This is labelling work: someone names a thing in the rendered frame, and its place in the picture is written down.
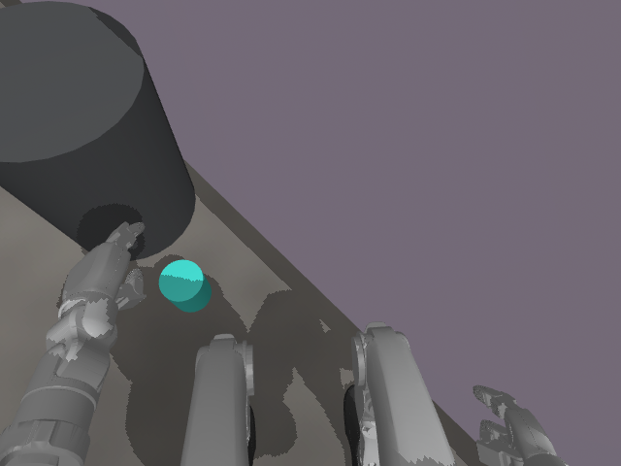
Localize left robot arm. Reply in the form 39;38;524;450
0;291;118;466

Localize right robot foot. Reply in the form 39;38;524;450
343;385;375;466

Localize left robot hand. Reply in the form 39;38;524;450
62;221;147;311

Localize right robot hand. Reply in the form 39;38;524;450
473;385;557;466

